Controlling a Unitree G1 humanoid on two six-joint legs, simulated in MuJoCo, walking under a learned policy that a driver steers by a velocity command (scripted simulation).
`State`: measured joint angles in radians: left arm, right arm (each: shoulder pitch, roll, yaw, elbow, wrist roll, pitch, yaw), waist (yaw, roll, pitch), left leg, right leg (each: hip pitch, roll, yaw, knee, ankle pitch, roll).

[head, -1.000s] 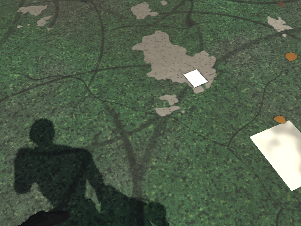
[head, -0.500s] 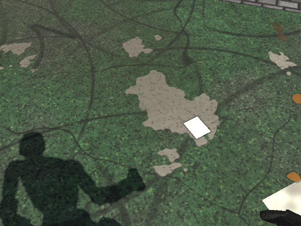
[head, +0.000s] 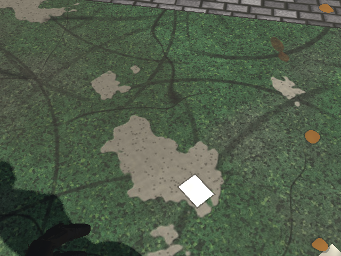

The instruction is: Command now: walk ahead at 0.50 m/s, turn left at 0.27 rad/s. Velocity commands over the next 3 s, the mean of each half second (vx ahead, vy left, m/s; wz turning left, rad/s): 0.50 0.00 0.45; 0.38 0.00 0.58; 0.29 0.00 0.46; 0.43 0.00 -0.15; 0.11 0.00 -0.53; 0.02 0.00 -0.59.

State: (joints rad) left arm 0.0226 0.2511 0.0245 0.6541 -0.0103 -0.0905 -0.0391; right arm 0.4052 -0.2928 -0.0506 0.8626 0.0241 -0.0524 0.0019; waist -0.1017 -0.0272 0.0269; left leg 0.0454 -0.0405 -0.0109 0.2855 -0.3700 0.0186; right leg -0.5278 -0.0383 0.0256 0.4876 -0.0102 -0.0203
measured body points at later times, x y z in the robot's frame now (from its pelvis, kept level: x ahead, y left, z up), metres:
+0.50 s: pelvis +0.26 +0.01 +0.00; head +0.29 +0.03 +0.45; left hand +0.21 +0.30 -0.13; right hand +0.52 -0.16 -0.09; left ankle +0.38 +0.17 -0.71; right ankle +0.15 -0.13 -0.73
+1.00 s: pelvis +0.51 +0.11 +0.00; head +0.53 +0.14 +0.45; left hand +0.57 +0.45 -0.08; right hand +0.73 -0.11 -0.10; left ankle +0.38 +0.16 -0.73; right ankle +0.69 +0.10 -0.73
